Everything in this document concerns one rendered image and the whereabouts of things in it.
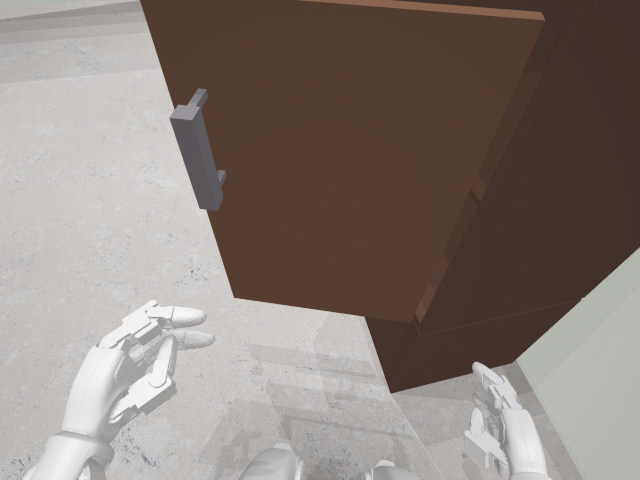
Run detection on robot right hand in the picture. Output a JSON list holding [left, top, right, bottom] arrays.
[[464, 362, 548, 480]]

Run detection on right robot shin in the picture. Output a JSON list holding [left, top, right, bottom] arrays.
[[373, 460, 395, 470]]

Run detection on left robot shin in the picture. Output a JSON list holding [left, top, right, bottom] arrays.
[[273, 443, 292, 452]]

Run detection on robot left forearm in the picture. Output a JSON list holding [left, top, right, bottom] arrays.
[[22, 432, 115, 480]]

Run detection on handle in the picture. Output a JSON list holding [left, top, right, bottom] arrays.
[[169, 88, 227, 211]]

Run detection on cupboard door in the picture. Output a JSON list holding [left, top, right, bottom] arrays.
[[140, 0, 545, 323]]

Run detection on robot left hand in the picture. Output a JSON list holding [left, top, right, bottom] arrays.
[[62, 300, 215, 444]]

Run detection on robot shin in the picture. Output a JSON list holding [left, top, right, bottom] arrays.
[[373, 460, 395, 470], [273, 443, 292, 452]]

